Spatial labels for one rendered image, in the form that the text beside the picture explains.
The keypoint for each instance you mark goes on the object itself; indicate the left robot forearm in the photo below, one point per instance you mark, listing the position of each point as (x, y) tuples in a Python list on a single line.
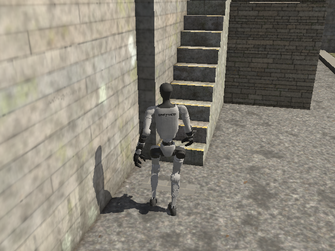
[(141, 142)]

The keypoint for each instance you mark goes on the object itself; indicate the humanoid robot head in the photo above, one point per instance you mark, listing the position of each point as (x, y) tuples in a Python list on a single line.
[(166, 92)]

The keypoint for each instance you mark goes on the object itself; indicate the robot left hand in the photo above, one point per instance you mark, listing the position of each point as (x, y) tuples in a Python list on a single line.
[(136, 160)]

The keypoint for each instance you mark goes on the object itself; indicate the right robot forearm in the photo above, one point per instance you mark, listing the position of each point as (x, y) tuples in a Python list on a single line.
[(190, 135)]

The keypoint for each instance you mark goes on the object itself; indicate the robot right hand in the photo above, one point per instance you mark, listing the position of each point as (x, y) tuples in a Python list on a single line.
[(186, 139)]

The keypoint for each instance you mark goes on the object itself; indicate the robot right upper arm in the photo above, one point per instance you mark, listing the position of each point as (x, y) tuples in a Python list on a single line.
[(185, 117)]

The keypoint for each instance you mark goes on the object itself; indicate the right robot foot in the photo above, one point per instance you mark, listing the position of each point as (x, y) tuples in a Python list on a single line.
[(172, 211)]

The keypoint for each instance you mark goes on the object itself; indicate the robot left upper arm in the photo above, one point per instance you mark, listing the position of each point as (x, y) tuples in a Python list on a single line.
[(147, 120)]

